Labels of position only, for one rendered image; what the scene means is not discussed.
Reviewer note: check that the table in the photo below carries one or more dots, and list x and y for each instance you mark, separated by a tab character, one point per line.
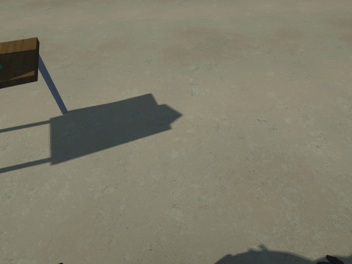
20	61

